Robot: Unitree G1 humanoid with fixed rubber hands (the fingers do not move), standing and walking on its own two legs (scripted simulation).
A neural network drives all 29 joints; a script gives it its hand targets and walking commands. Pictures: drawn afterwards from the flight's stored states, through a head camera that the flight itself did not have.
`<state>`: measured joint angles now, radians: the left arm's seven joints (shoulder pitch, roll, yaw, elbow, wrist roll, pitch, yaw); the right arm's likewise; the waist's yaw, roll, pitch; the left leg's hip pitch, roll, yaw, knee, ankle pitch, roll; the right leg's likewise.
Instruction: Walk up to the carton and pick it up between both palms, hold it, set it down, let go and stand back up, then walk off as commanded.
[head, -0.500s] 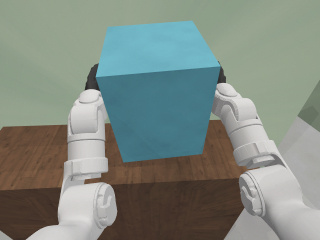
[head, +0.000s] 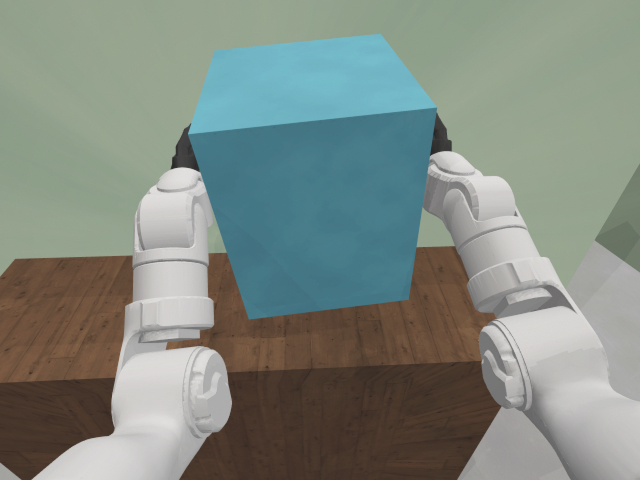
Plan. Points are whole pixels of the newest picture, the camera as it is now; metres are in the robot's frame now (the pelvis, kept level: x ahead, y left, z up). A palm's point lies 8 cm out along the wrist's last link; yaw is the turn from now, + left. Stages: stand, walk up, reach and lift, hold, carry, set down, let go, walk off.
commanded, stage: hold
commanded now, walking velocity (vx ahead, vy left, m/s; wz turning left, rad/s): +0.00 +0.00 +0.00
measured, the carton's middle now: (314, 178) +0.38 +0.01 +0.24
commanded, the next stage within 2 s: none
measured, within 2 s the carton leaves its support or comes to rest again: neither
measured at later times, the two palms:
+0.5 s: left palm (192, 181) +0.38 +0.15 +0.24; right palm (434, 163) +0.38 -0.14 +0.25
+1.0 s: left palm (189, 179) +0.37 +0.15 +0.25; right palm (434, 159) +0.38 -0.14 +0.26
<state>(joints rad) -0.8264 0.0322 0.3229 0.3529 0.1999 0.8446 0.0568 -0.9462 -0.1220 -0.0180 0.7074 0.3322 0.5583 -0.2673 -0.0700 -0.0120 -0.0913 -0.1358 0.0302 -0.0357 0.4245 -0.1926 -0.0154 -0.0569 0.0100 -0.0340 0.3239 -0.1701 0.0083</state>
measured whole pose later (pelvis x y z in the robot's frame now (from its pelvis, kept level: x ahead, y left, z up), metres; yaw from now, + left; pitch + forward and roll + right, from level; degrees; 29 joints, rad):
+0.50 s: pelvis +0.01 +0.00 +0.00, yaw +0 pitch -5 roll -2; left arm -0.81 0.03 0.31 0.33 0.17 0.86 0.07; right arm -0.94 -0.13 0.00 0.67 0.36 0.60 -0.29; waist -0.07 0.00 -0.10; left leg -0.14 0.03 -0.05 0.43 -0.20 -0.02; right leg -0.06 0.02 -0.03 0.32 -0.17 0.01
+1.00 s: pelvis +0.01 +0.00 +0.00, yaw +0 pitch -5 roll -2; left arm -0.81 0.03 0.32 0.32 0.17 0.87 0.07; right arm -0.95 -0.13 0.00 0.67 0.36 0.61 -0.29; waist -0.07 0.00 -0.11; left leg -0.14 0.03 -0.05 0.43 -0.20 -0.02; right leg -0.06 0.02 -0.01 0.32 -0.17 0.01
